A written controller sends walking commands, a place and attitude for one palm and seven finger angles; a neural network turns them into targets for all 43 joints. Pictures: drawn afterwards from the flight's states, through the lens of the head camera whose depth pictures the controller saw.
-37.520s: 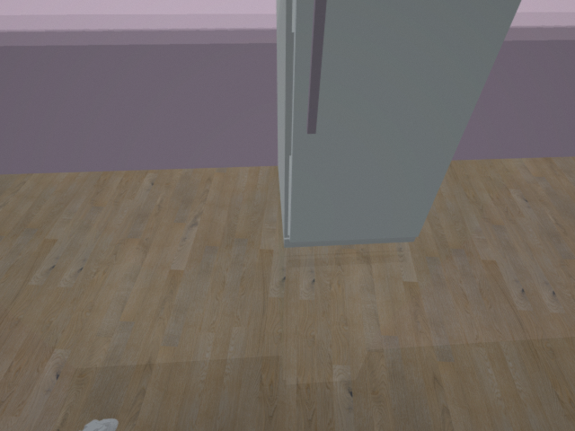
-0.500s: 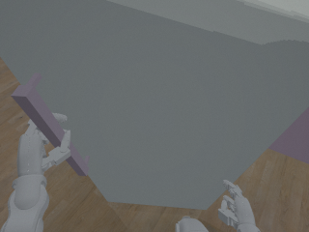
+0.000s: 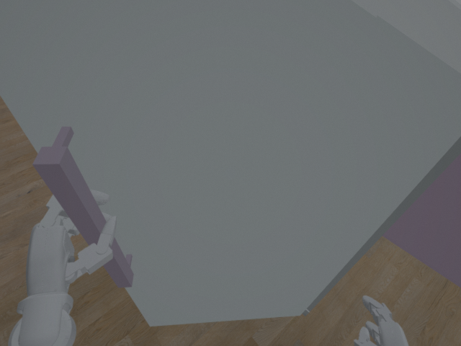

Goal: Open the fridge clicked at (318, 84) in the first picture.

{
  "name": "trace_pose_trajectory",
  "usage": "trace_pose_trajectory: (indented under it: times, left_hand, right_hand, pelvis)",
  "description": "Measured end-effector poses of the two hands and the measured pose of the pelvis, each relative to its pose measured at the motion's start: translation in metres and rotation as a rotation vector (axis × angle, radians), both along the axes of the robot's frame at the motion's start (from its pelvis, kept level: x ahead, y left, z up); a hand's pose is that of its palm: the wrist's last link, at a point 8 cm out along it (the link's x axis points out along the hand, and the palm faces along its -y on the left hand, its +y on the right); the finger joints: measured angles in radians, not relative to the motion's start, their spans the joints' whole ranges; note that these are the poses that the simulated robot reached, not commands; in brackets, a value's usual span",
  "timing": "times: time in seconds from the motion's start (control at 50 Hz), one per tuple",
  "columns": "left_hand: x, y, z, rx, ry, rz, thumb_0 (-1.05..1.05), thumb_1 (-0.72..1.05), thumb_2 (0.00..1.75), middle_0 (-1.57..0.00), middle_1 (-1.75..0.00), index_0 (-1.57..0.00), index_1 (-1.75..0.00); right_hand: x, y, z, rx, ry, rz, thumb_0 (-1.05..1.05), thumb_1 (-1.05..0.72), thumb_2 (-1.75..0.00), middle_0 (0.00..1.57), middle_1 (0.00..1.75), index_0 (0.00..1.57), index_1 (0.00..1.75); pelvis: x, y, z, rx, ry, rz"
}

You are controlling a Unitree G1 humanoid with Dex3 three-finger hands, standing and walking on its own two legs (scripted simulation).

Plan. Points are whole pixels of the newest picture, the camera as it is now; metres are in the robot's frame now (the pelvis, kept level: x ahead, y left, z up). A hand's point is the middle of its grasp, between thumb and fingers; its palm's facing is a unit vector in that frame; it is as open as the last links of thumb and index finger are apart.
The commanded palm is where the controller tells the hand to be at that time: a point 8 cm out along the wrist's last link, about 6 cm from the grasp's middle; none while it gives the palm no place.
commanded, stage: walk backward, drawing the door open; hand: left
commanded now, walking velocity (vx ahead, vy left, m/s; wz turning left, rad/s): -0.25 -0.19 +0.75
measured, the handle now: (103, 225) +0.28 +0.21 +0.08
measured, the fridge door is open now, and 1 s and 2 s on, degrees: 47 82 81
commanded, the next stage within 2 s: stop walking and hold the door back in 0.94 s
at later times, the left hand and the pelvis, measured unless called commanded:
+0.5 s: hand out of the picture +0.08 +0.12 +0.12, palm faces +0.53 -0.79 -0.31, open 6.7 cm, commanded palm +0.03 +0.15 +0.12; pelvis -0.08 -0.13 +0.01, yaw +20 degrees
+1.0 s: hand out of the picture -0.03 +0.03 +0.12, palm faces +0.72 -0.66 -0.22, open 6.6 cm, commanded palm -0.09 +0.04 +0.12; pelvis -0.11 -0.27 +0.02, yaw +39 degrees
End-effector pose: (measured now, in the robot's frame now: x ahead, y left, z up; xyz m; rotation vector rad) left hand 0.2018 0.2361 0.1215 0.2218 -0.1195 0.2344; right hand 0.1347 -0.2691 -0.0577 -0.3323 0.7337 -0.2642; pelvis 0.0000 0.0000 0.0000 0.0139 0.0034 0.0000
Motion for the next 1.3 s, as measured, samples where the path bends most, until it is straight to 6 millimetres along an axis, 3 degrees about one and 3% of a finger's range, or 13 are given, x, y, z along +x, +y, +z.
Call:
trace_pose_trajectory:
  times: [0.04, 0.18, 0.3, 0.38, 0.44, 0.54, 0.62, 0.76, 0.88, 1.04, 1.12, 1.18, 1.3]
  left_hand:
    - [-0.014, -0.002, -0.001, -0.007, -0.023, -0.019, -0.03, 0.58, 0.73, -0.45, -1.39, -0.35, -1.39]
    - [-0.064, -0.016, 0.005, -0.003, 0.040, 0.011, -0.01, 0.57, 0.71, -0.44, -1.39, -0.34, -1.38]
    - [-0.104, -0.038, 0.007, -0.002, 0.066, 0.129, 0.00, 0.58, 0.74, -0.43, -1.38, -0.33, -1.39]
    - [-0.128, -0.054, 0.008, 0.065, 0.079, 0.243, -0.04, 0.57, 0.76, -0.43, -1.38, -0.29, -1.40]
    - [-0.146, -0.068, 0.011, 0.077, 0.110, 0.313, -0.04, 0.58, 0.76, -0.42, -1.35, -0.27, -1.40]
    - [-0.174, -0.088, 0.012, 0.066, 0.127, 0.384, -0.03, 0.60, 0.77, -0.40, -1.34, -0.26, -1.40]
    - [-0.195, -0.103, 0.010, 0.043, 0.107, 0.415, -0.02, 0.59, 0.77, -0.40, -1.35, -0.28, -1.40]
    - [-0.228, -0.128, 0.003, 0.009, -0.003, 0.422, -0.01, 0.59, 0.78, -0.43, -1.38, -0.29, -1.39]
    - [-0.256, -0.153, 0.008, 0.011, 0.039, 0.477, -0.02, 0.58, 0.75, -0.43, -1.38, -0.30, -1.39]
    - [-0.291, -0.201, 0.008, -0.007, 0.050, 0.635, 0.00, 0.60, 0.79, -0.42, -1.37, -0.29, -1.39]
    - [-0.303, -0.224, 0.005, 0.072, 0.032, 0.759, -0.03, 0.59, 0.80, -0.43, -1.38, -0.27, -1.37]
    - [-0.307, -0.233, 0.003, 0.085, 0.064, 0.811, -0.07, 0.59, 0.81, -0.44, -1.38, -0.29, -1.38]
    - [-0.309, -0.237, 0.006, 0.073, 0.113, 0.846, -0.10, 0.58, 0.78, -0.45, -1.40, -0.34, -1.39]
  right_hand:
    - [0.000, 0.010, 0.002, 0.012, -0.033, 0.023, 0.01, -0.90, -0.90, 0.20, 0.30, 0.20, 0.30]
    - [-0.005, 0.056, 0.003, 0.155, 0.001, 0.220, 0.01, -0.90, -0.90, 0.20, 0.30, 0.20, 0.30]
    - [0.000, 0.059, -0.017, 0.236, 0.024, 0.339, 0.01, -0.89, -0.90, 0.21, 0.30, 0.21, 0.30]
    - [0.009, 0.039, -0.040, 0.271, 0.034, 0.403, 0.01, -0.89, -0.90, 0.21, 0.30, 0.21, 0.30]
    - [0.012, 0.015, -0.049, 0.260, 0.086, 0.420, 0.01, -0.90, -0.90, 0.21, 0.30, 0.21, 0.30]
    - [0.016, -0.029, -0.038, 0.166, 0.123, 0.424, 0.01, -0.90, -0.90, 0.20, 0.30, 0.21, 0.30]
    - [0.022, -0.050, -0.025, 0.089, 0.098, 0.460, 0.01, -0.90, -0.90, 0.20, 0.30, 0.20, 0.30]
    - [0.029, -0.055, -0.005, 0.037, -0.014, 0.556, 0.01, -0.90, -0.90, 0.20, 0.30, 0.20, 0.30]
    - [0.005, -0.047, 0.005, 0.109, 0.044, 0.694, 0.01, -0.90, -0.90, 0.20, 0.30, 0.20, 0.30]
    - [-0.001, -0.063, -0.008, 0.195, 0.087, 0.824, 0.01, -0.90, -0.90, 0.21, 0.30, 0.21, 0.30]
    - [0.017, -0.086, -0.033, 0.230, 0.078, 0.878, 0.01, -0.89, -0.90, 0.21, 0.30, 0.21, 0.30]
    - [0.030, -0.112, -0.047, 0.180, 0.118, 0.879, 0.01, -0.89, -0.90, 0.21, 0.30, 0.21, 0.30]
    - [0.043, -0.169, -0.041, 0.117, 0.136, 0.823, 0.01, -0.90, -0.90, 0.20, 0.30, 0.20, 0.30]
  pelvis:
    - [-0.013, 0.000, -0.002, 0.007, -0.019, 0.022]
    - [-0.036, -0.023, 0.017, -0.071, -0.037, 0.165]
    - [-0.056, -0.057, 0.012, -0.054, -0.018, 0.208]
    - [-0.066, -0.092, -0.001, -0.025, 0.002, 0.253]
    - [-0.075, -0.114, 0.002, -0.017, -0.001, 0.308]
    - [-0.078, -0.140, 0.011, 0.033, 0.019, 0.397]
    - [-0.081, -0.159, 0.012, 0.037, 0.024, 0.469]
    - [-0.103, -0.188, -0.001, 0.004, 0.010, 0.529]
    - [-0.112, -0.224, 0.018, -0.058, -0.049, 0.660]
    - [-0.109, -0.285, 0.016, -0.075, -0.050, 0.694]
    - [-0.098, -0.323, -0.004, -0.028, -0.028, 0.717]
    - [-0.105, -0.344, -0.004, -0.009, -0.041, 0.729]
    - [-0.113, -0.370, 0.008, 0.064, -0.034, 0.779]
